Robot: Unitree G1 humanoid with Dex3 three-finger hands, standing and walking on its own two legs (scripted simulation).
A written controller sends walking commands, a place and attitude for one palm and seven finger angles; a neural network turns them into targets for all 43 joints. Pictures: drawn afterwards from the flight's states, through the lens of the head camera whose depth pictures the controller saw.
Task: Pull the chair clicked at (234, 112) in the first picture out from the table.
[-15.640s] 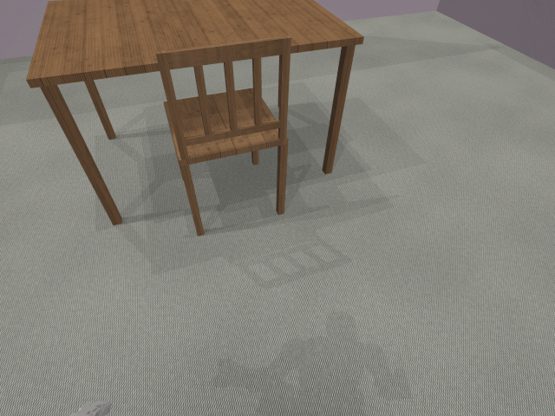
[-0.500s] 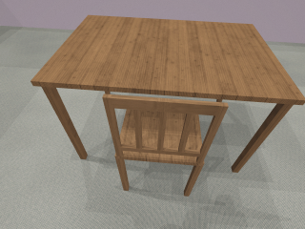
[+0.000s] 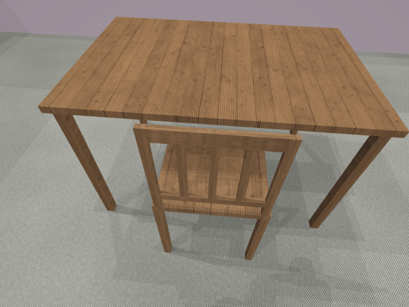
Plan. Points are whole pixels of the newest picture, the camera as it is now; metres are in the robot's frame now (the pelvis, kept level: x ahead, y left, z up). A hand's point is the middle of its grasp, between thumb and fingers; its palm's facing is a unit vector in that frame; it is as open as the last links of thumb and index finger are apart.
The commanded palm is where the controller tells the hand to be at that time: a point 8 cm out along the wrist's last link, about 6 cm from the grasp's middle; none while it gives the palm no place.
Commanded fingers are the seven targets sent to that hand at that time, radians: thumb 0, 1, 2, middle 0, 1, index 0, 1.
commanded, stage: look again from close up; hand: left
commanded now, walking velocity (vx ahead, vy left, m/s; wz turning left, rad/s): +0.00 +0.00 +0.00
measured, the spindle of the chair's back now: (213, 174) +0.50 +0.01 -0.11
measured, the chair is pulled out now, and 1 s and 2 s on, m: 0.00 0.00 0.00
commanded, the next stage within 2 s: none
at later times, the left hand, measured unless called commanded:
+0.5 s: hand out of the picture -0.03 +0.14 -0.17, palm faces +0.06 -0.99 -0.16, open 7.3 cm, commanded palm none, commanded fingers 0.00 0.90 0.90 -0.20 -0.30 -0.20 -0.30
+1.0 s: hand out of the picture -0.03 +0.12 -0.17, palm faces +0.08 -0.98 -0.16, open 7.3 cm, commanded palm none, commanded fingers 0.00 0.90 0.90 -0.20 -0.30 -0.20 -0.30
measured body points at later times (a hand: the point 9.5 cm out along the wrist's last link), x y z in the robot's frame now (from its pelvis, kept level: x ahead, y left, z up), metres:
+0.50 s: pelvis +0.00 -0.01 +0.00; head +0.01 -0.02 +0.45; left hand -0.03 +0.19 -0.16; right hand -0.01 -0.21 -0.17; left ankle -0.01 +0.08 -0.74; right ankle +0.00 -0.09 -0.74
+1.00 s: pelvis +0.01 -0.03 +0.00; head +0.01 -0.03 +0.45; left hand -0.03 +0.17 -0.16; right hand -0.01 -0.23 -0.17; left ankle -0.01 +0.08 -0.74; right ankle +0.00 -0.09 -0.74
